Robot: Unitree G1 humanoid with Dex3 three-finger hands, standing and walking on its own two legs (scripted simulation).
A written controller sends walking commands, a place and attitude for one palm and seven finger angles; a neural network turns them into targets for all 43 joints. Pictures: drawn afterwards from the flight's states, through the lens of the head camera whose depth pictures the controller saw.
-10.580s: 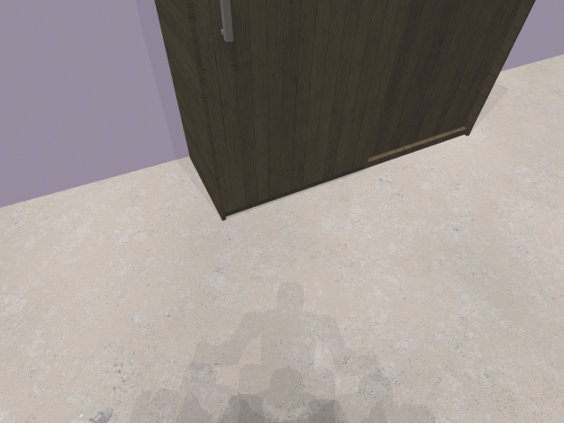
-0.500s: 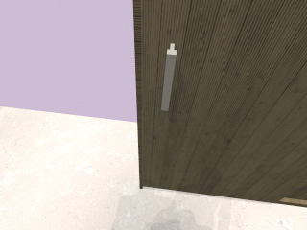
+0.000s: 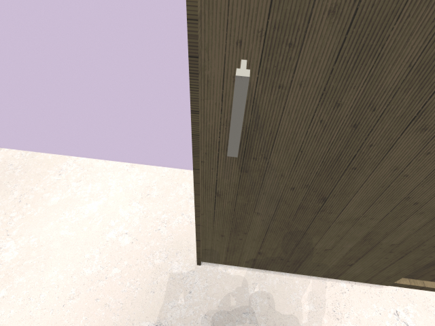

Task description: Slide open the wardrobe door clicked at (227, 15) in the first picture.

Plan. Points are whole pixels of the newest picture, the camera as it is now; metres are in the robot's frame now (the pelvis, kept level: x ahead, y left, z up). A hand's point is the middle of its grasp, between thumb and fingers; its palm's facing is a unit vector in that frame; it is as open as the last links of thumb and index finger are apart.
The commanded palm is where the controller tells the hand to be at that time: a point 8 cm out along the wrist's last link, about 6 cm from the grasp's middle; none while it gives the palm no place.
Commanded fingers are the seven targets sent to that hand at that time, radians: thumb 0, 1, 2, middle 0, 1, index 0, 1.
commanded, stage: shuffle to correct the standing spot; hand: left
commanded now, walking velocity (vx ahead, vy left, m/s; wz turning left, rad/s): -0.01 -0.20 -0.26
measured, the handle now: (237, 111) +0.47 +0.00 +0.16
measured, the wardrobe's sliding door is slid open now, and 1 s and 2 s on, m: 0.00 0.00 0.00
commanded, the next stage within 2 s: come to a stop and stand still in 0.28 s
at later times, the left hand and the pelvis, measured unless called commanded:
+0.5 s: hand out of the picture +0.07 +0.08 -0.19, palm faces +0.04 -0.98 -0.19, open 7.3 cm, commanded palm none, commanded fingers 0.00 0.90 0.90 -0.20 -0.30 -0.20 -0.30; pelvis +0.02 -0.10 -0.01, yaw +1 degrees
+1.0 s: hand out of the picture +0.01 +0.12 -0.18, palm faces +0.04 -0.97 -0.24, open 7.4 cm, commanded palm none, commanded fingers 0.00 0.90 0.90 -0.20 -0.30 -0.20 -0.30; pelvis -0.01 -0.07 -0.01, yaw +0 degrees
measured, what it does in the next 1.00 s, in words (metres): steps on the spot: right foot, then left foot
